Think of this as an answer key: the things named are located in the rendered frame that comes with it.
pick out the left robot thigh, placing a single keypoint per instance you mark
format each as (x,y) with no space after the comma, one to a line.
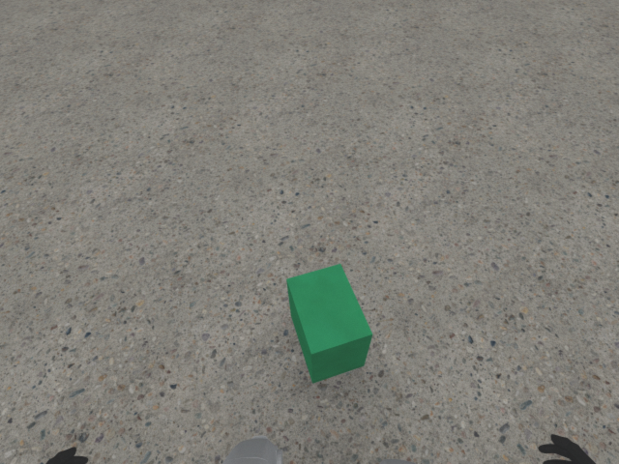
(255,451)

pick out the carton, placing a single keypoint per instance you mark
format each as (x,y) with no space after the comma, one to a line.
(332,329)

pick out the right robot hand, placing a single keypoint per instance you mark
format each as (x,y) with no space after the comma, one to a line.
(565,447)

